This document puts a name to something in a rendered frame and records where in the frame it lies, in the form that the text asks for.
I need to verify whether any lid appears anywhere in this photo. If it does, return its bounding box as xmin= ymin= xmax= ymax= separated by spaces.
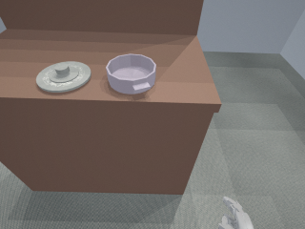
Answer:
xmin=36 ymin=61 xmax=92 ymax=93

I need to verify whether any pot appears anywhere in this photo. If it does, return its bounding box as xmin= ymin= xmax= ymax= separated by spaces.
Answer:
xmin=106 ymin=53 xmax=156 ymax=94

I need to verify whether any table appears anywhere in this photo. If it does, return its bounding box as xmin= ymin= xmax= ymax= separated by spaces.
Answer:
xmin=0 ymin=0 xmax=222 ymax=195

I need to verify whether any right robot hand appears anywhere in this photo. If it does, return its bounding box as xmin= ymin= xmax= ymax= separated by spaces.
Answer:
xmin=218 ymin=197 xmax=254 ymax=229

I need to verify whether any knob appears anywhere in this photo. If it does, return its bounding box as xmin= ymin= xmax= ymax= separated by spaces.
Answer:
xmin=54 ymin=63 xmax=70 ymax=75

